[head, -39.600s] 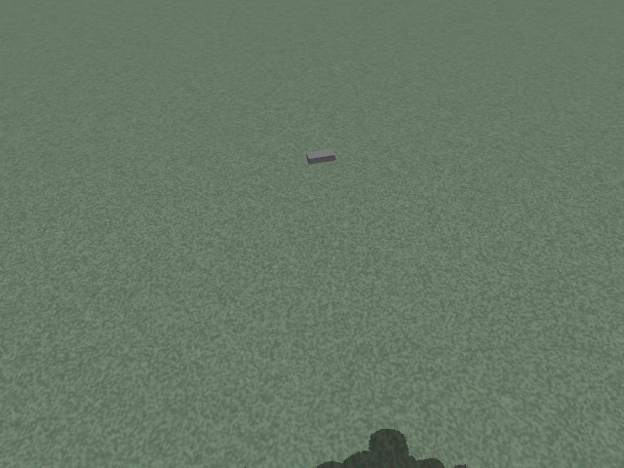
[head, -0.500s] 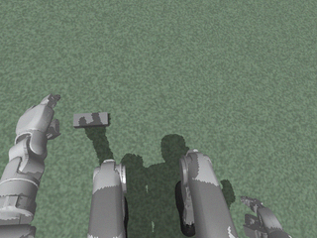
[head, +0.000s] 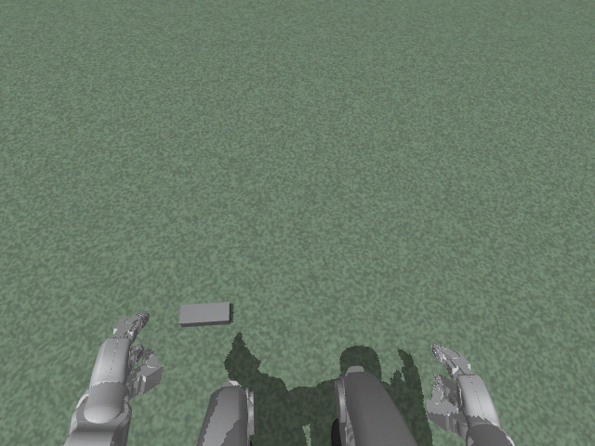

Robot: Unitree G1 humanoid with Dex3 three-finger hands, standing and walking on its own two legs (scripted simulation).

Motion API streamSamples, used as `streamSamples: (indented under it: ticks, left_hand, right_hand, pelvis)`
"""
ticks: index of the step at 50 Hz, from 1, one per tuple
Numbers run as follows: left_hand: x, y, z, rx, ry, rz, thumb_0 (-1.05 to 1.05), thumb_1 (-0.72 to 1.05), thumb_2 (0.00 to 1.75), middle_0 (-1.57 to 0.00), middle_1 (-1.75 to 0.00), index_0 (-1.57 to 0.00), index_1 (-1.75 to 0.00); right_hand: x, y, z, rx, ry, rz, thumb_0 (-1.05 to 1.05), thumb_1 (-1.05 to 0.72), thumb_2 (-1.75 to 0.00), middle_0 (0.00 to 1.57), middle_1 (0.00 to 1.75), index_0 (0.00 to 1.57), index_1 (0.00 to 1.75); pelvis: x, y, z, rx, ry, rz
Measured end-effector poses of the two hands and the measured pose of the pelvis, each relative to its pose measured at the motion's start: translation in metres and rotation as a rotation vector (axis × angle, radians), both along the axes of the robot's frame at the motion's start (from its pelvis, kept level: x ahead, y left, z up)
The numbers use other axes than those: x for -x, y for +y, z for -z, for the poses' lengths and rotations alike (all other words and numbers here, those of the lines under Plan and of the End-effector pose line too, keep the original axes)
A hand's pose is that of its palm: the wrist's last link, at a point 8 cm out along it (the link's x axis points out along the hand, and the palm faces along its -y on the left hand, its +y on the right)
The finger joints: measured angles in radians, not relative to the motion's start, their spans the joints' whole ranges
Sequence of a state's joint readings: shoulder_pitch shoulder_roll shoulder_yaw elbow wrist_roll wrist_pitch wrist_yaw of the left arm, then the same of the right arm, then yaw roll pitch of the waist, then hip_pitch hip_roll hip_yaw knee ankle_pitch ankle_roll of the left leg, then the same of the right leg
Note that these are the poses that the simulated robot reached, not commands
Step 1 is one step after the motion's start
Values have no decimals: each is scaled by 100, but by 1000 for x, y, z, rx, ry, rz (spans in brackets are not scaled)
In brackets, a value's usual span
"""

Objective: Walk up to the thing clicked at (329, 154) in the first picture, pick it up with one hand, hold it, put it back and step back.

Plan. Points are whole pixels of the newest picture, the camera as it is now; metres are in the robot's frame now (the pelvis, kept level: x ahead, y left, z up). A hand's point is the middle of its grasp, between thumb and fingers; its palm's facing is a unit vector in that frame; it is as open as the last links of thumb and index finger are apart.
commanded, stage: home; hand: left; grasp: from above
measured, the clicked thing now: (205, 314) +0.51 +0.22 -0.61
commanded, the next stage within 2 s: none
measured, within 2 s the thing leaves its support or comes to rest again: neither
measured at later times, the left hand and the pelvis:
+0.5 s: hand (115, 407) +0.20 +0.19 +0.05, palm faces +0.09 -0.97 -0.21, open 7.4 cm; pelvis +0.04 +0.00 +0.09, yaw +1 degrees
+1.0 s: hand (117, 391) +0.21 +0.19 +0.05, palm faces +0.07 -0.98 -0.21, open 7.4 cm; pelvis +0.05 +0.00 +0.09, yaw +1 degrees
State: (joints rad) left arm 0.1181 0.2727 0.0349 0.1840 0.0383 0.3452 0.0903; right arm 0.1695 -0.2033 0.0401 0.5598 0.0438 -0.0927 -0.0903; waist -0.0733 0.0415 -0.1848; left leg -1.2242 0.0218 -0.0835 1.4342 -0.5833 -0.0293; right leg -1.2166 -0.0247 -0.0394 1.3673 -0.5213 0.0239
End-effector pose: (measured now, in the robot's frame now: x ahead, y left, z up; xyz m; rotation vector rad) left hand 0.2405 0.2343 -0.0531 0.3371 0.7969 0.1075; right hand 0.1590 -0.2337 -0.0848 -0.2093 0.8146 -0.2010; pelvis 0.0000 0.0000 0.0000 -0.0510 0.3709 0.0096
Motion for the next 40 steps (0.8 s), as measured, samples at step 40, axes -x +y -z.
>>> streamSamples:
  ticks: [40]
  left_hand:
    - [52, 1, -125, 140, 2, -116, 1, 90, 90, -20, -30, -20, -30]
  right_hand:
    - [-49, 5, -120, 70, -248, -24, 1, -90, -90, 21, 30, 21, 30]
  pelvis:
    - [-49, 2, -90, -6, -198, -22]
